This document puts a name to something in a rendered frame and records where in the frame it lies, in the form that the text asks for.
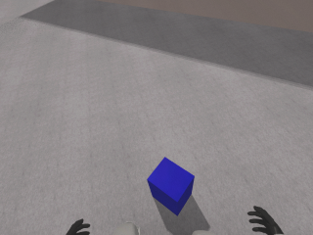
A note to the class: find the robot left thigh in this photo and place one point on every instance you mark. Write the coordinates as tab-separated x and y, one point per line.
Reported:
127	229

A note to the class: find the right robot hand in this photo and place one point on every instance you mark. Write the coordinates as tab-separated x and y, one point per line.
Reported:
271	227

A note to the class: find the carton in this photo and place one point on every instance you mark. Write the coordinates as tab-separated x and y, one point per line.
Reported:
171	185

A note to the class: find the left robot hand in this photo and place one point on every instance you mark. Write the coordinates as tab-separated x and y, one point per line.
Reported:
78	226

